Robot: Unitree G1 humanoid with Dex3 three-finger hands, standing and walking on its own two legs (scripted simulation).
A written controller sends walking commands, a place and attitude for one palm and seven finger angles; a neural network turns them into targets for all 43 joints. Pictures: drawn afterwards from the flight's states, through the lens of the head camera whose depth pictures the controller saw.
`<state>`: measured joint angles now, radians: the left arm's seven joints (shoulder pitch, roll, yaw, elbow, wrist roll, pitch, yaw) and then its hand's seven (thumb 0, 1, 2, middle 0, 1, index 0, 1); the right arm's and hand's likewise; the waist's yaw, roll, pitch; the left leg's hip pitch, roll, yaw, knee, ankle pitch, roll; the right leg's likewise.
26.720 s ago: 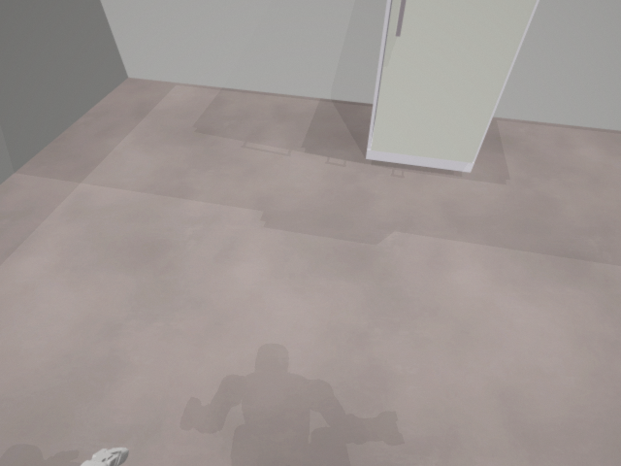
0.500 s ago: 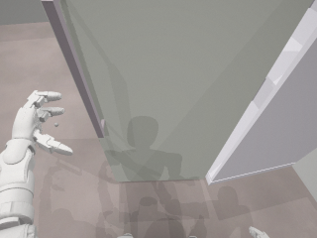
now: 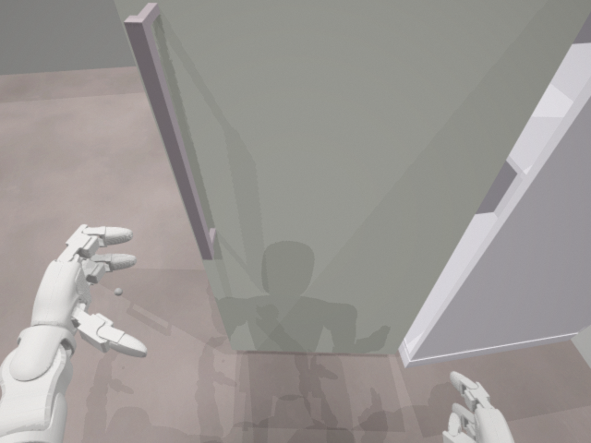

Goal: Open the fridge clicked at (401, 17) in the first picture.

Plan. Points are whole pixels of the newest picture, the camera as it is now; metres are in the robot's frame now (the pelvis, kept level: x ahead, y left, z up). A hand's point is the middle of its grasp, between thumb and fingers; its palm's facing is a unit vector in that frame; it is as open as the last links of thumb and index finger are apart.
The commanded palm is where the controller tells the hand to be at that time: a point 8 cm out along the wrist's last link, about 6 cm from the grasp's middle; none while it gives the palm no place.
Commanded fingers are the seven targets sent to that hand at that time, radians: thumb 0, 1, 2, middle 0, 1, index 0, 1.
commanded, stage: slip the hand off the handle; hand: left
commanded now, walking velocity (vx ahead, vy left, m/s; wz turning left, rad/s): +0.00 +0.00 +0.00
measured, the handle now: (186, 163) +0.45 +0.20 +0.14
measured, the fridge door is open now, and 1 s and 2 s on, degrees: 79 79 79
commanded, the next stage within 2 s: draw the hand back to the body in 0.06 s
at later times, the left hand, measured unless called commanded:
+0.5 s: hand (87, 295) +0.25 +0.26 +0.12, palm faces +0.12 -0.99 -0.02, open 14.7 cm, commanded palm +0.21 +0.31 +0.12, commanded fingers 0.00 -0.55 0.20 -0.25 -1.15 -0.25 -1.15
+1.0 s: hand (47, 292) +0.23 +0.28 +0.15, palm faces +0.44 -0.83 -0.34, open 12.6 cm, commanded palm +0.18 +0.31 +0.17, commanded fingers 0.00 0.25 0.58 -0.22 -0.68 -0.22 -0.68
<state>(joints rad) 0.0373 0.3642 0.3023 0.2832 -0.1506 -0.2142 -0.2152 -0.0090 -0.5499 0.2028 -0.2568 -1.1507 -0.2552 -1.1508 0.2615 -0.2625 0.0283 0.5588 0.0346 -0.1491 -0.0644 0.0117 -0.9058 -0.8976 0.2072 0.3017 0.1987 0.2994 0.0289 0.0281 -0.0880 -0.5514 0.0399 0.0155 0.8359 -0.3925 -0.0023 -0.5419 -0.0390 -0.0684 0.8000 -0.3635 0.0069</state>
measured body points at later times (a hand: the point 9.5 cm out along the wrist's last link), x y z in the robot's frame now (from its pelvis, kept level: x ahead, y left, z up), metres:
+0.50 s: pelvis +0.00 -0.01 +0.01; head +0.00 -0.02 +0.46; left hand +0.23 +0.31 +0.12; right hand +0.17 -0.25 -0.06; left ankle +0.02 +0.12 -0.70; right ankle +0.02 -0.13 -0.70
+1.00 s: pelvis +0.02 +0.01 +0.03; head +0.00 +0.00 +0.48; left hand +0.20 +0.32 +0.17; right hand +0.20 -0.21 -0.04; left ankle +0.02 +0.12 -0.70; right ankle +0.02 -0.13 -0.70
